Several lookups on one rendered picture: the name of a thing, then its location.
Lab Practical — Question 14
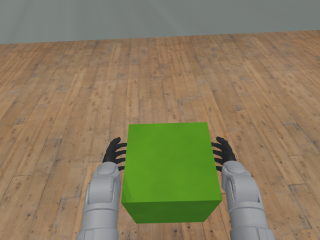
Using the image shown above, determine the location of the robot left forearm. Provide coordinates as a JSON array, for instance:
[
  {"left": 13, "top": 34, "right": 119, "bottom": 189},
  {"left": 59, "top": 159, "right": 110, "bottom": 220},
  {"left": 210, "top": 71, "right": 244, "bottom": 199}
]
[{"left": 76, "top": 161, "right": 121, "bottom": 240}]

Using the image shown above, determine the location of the right robot hand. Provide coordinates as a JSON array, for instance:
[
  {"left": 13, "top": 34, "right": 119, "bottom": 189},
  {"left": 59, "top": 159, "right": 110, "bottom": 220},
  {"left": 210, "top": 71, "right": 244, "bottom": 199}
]
[{"left": 211, "top": 136, "right": 237, "bottom": 172}]

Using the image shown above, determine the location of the carton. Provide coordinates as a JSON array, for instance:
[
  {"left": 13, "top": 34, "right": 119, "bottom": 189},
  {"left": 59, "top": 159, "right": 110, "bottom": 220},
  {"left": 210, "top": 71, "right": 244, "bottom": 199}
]
[{"left": 121, "top": 122, "right": 223, "bottom": 224}]

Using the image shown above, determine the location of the robot right forearm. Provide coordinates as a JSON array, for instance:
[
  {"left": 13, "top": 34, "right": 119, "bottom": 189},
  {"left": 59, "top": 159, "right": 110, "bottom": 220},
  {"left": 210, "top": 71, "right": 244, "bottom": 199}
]
[{"left": 221, "top": 160, "right": 276, "bottom": 240}]

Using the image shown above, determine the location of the left robot hand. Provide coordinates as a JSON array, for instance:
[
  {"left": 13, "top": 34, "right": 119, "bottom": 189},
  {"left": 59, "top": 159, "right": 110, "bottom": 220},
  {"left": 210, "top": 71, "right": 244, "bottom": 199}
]
[{"left": 102, "top": 137, "right": 127, "bottom": 171}]

